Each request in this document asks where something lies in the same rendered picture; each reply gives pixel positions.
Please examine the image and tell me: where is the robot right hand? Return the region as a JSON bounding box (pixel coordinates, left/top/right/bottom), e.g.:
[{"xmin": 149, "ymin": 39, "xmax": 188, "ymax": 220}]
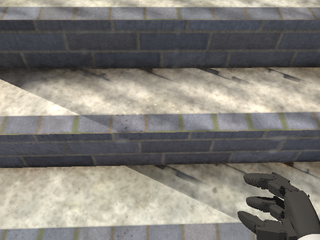
[{"xmin": 237, "ymin": 172, "xmax": 320, "ymax": 240}]

